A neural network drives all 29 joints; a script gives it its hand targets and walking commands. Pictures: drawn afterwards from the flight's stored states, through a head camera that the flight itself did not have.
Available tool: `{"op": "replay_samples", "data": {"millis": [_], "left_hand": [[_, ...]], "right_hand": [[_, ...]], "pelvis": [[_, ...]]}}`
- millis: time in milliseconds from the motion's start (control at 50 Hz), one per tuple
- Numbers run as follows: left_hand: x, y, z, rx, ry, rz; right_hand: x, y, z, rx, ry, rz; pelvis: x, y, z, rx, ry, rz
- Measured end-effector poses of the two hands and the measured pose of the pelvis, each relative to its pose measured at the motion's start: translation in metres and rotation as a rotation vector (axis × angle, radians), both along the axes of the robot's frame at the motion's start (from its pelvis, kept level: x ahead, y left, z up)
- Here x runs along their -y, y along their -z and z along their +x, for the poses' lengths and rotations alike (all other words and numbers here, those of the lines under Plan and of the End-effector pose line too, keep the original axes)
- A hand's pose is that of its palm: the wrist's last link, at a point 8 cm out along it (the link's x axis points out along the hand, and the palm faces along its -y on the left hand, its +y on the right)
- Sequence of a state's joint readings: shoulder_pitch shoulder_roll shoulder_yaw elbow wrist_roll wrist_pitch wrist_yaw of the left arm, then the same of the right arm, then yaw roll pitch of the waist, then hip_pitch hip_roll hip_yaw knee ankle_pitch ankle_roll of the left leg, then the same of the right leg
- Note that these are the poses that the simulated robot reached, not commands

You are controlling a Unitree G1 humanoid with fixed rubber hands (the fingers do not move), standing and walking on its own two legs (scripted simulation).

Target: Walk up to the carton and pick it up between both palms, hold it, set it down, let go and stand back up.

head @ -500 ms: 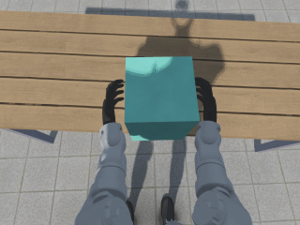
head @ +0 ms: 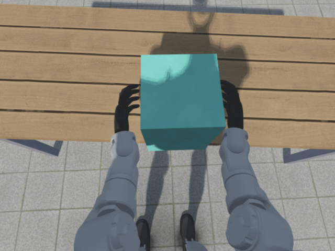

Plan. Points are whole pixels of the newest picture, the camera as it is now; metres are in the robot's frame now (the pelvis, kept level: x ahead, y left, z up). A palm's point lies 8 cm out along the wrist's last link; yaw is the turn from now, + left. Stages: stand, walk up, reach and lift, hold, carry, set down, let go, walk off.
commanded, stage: set down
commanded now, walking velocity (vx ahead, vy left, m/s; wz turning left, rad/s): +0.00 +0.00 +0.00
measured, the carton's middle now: (177, 109) +0.46 -0.03 -0.09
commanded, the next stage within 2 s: none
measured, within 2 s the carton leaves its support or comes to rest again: neither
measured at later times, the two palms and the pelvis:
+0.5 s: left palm (110, 113) +0.43 +0.13 -0.03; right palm (244, 109) +0.43 -0.18 -0.03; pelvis -0.02 -0.01 -0.01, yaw -2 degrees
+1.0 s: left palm (83, 94) +0.43 +0.15 +0.08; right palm (274, 81) +0.44 -0.19 +0.09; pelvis -0.02 +0.00 +0.00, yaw -2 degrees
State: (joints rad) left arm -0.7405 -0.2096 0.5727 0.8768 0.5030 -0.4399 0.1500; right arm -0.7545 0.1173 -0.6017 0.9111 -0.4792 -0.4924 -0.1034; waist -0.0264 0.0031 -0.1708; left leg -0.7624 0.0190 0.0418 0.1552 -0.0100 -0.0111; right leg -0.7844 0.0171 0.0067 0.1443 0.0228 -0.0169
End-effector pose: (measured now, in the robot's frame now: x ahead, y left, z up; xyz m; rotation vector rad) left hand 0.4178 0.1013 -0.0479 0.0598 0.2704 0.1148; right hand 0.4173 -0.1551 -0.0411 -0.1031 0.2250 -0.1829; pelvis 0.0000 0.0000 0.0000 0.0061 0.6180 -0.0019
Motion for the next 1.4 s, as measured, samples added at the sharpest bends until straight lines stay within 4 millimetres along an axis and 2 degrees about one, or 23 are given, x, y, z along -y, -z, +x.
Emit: {"op": "replay_samples", "data": {"millis": [180,300,420,540,680,860,980,1080,1220,1320,1400], "left_hand": [[-0.004,0.004,-0.007,-0.044,0.005,-0.008],[-0.009,-0.001,0.0,-0.045,-0.003,-0.018],[-0.021,-0.008,0.01,-0.026,-0.02,-0.028],[-0.03,-0.026,0.018,0.013,-0.01,-0.032],[-0.035,-0.046,0.016,0.036,0.002,-0.057],[-0.043,-0.091,0.014,0.09,0.006,-0.048],[-0.047,-0.119,0.011,0.082,0.001,-0.056],[-0.053,-0.135,0.01,0.087,-0.005,-0.05],[-0.059,-0.133,0.003,0.061,-0.014,-0.039],[-0.059,-0.119,-0.004,0.052,-0.003,-0.043],[-0.057,-0.104,-0.017,0.053,0.006,-0.057]], "right_hand": [[0.004,0.003,0.002,-0.023,-0.04,0.053],[0.007,0.007,0.006,-0.058,-0.066,0.088],[0.016,0.001,0.012,-0.043,-0.07,0.089],[0.029,-0.021,0.018,0.012,-0.066,0.064],[0.038,-0.048,0.017,0.011,-0.066,0.043],[0.038,-0.098,0.023,0.059,-0.084,0.066],[0.036,-0.122,0.023,0.028,-0.101,0.067],[0.035,-0.14,0.024,0.024,-0.102,0.075],[0.044,-0.144,0.019,0.004,-0.067,0.086],[0.051,-0.132,0.01,-0.02,-0.054,0.079],[0.051,-0.119,-0.002,-0.009,-0.061,0.068]], "pelvis": [[-0.004,0.002,-0.008,-0.009,0.027,0.003],[0.001,0.005,-0.012,-0.019,0.032,0.003],[0.006,0.008,-0.015,-0.038,0.034,0.003],[0.007,0.007,-0.017,-0.027,0.042,0.003],[0.005,0.004,-0.021,0.02,0.037,0.0],[0.001,0.0,-0.021,0.096,0.033,-0.008],[0.0,-0.004,-0.02,0.177,0.025,-0.012],[0.0,-0.005,-0.02,0.224,0.012,-0.012],[-0.001,-0.006,-0.018,0.274,-0.002,-0.014],[-0.003,-0.006,-0.019,0.292,0.001,-0.014],[-0.004,-0.007,-0.02,0.295,0.006,-0.014]]}}
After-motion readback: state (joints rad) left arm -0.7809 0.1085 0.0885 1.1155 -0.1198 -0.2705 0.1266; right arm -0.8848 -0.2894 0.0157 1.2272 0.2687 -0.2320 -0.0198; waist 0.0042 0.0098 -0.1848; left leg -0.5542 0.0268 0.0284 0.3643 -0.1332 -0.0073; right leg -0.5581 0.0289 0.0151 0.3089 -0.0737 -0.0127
